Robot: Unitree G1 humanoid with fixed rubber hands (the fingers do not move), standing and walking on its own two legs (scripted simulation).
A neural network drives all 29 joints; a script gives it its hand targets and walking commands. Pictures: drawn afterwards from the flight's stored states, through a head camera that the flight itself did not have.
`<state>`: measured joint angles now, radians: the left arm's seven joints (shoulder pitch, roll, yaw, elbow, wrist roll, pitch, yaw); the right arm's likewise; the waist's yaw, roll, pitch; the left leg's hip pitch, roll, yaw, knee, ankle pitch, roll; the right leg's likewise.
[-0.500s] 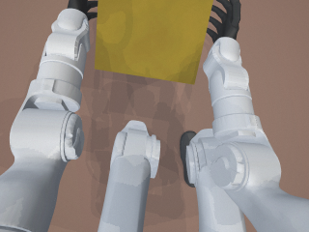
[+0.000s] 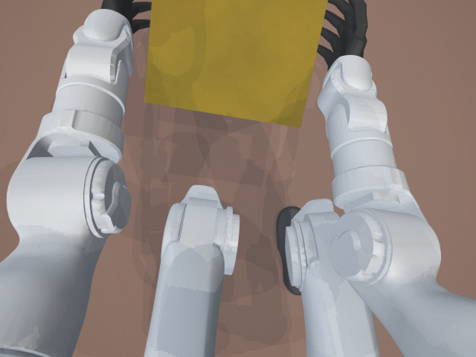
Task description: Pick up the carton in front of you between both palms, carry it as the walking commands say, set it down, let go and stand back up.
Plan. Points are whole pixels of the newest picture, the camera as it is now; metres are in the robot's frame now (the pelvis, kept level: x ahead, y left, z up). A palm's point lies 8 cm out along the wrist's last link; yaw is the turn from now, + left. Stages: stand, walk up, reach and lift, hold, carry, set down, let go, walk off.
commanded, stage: set down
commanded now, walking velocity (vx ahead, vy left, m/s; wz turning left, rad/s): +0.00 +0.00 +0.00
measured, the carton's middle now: (233, 51) +0.54 +0.09 -0.25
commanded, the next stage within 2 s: let go in 1.92 s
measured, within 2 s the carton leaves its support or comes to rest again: rests again in 0.18 s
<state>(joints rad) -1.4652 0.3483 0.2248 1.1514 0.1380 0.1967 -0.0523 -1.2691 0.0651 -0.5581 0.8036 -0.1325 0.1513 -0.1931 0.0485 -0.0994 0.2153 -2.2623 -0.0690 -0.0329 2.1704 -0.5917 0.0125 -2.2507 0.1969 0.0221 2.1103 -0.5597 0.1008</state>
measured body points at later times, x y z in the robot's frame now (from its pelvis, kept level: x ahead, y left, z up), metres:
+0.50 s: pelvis +0.02 +0.01 +0.00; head +0.37 +0.08 +0.26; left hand +0.55 +0.25 -0.18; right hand +0.55 -0.06 -0.17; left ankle +0.10 +0.11 -0.35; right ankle +0.12 -0.12 -0.35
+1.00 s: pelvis -0.01 +0.00 -0.01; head +0.34 +0.07 +0.25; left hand +0.52 +0.30 -0.17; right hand +0.54 -0.09 -0.17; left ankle +0.10 +0.10 -0.35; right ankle +0.12 -0.12 -0.35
